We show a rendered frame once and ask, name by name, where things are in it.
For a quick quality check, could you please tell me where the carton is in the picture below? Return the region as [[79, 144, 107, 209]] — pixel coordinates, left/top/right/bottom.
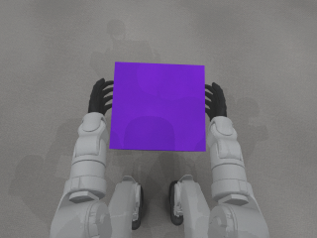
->
[[109, 61, 206, 152]]

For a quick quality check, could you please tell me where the left robot hand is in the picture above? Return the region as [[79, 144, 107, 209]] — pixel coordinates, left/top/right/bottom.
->
[[87, 78, 114, 116]]

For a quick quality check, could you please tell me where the left robot upper arm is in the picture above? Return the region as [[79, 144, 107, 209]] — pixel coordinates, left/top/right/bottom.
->
[[51, 199, 113, 238]]

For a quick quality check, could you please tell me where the robot right forearm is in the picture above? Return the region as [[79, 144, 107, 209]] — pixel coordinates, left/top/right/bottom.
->
[[206, 116, 269, 236]]

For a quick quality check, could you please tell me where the robot left shin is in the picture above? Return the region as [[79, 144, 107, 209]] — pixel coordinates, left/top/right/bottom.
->
[[115, 176, 139, 220]]

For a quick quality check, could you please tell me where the robot left forearm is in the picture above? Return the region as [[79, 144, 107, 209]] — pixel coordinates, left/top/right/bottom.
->
[[50, 112, 109, 238]]

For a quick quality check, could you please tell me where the robot right foot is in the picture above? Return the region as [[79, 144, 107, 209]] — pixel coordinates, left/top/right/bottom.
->
[[168, 180, 183, 226]]

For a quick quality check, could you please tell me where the right robot upper arm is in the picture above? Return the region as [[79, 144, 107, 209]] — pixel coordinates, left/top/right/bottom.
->
[[207, 202, 269, 238]]

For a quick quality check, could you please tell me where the right robot hand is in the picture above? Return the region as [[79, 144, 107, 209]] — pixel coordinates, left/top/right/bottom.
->
[[205, 82, 227, 122]]

